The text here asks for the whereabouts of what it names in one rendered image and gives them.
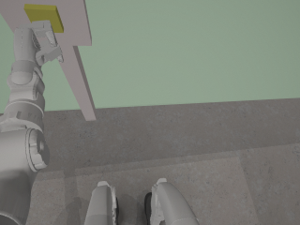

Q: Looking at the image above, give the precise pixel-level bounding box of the robot left upper arm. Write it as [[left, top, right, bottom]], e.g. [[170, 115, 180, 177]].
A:
[[0, 128, 50, 225]]

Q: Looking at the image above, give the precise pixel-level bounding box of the left robot thigh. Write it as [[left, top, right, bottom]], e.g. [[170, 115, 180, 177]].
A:
[[83, 185, 117, 225]]

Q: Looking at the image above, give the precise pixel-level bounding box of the right robot shin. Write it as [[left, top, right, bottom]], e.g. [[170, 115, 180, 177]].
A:
[[150, 178, 167, 225]]

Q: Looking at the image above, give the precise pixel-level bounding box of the button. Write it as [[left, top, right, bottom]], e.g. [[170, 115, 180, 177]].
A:
[[23, 4, 64, 33]]

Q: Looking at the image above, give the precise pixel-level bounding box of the panel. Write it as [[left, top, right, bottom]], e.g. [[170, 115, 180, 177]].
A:
[[0, 0, 97, 121]]

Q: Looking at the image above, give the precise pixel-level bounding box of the robot left hand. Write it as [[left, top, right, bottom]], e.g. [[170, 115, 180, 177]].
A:
[[13, 20, 64, 69]]

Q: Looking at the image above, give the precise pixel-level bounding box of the left robot forearm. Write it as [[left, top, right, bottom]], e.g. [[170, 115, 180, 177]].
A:
[[0, 60, 45, 133]]

